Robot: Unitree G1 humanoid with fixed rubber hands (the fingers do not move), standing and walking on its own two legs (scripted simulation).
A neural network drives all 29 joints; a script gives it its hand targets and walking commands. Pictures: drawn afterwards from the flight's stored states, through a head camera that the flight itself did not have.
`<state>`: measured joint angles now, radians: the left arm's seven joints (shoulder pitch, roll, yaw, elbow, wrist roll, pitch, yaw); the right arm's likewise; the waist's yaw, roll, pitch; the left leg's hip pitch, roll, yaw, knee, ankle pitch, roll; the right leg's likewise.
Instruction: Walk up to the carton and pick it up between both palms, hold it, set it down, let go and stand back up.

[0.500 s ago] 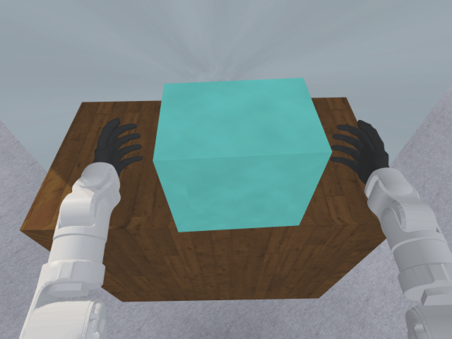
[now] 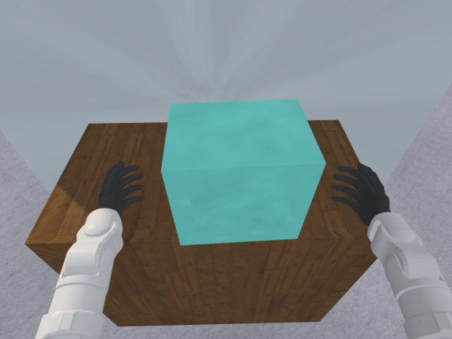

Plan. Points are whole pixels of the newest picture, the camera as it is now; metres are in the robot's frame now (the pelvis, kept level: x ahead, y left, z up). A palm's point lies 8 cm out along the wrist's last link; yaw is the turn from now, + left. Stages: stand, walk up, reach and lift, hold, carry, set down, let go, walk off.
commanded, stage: set down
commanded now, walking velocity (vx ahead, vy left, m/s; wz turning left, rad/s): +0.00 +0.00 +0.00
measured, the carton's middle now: (237, 174) +0.44 +0.04 +0.05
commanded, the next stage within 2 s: none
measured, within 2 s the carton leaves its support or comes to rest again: neither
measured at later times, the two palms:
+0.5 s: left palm (114, 257) +0.25 +0.24 +0.01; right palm (377, 265) +0.28 -0.21 +0.02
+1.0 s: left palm (114, 295) +0.21 +0.24 -0.04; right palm (373, 312) +0.22 -0.21 -0.04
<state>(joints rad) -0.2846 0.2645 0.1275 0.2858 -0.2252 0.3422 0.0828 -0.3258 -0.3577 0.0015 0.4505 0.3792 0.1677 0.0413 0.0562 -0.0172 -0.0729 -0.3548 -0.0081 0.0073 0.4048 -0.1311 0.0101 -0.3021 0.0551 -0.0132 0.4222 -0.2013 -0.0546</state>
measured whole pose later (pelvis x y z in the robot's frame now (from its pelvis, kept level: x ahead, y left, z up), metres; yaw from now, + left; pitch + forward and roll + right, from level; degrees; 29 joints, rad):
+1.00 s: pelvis +0.04 +0.00 +0.00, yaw -2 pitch +0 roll +0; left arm 0.28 0.23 0.01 0.37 -0.13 -0.18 0.09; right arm 0.25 -0.23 0.06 0.49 0.24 -0.30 0.07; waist 0.05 -0.04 0.05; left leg -0.19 -0.01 0.03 0.40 -0.21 0.01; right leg -0.13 0.06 0.02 0.40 -0.26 -0.05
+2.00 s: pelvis +0.03 +0.02 +0.00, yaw -2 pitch -2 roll -1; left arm 0.19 0.20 -0.01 0.49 0.00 0.11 0.05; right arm 0.17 -0.17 -0.02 0.73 0.01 -0.21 0.04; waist 0.02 -0.03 0.10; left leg -0.18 -0.01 0.05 0.42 -0.21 0.04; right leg -0.11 0.05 0.03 0.38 -0.24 -0.03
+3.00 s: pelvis +0.03 +0.01 +0.00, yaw -3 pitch -2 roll +0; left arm 0.20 0.20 -0.01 0.53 -0.01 0.11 0.04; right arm 0.19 -0.16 -0.03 0.76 -0.01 -0.21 0.04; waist 0.02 -0.04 0.09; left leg -0.17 -0.01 0.06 0.43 -0.22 0.03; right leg -0.12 0.05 0.02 0.42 -0.26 -0.03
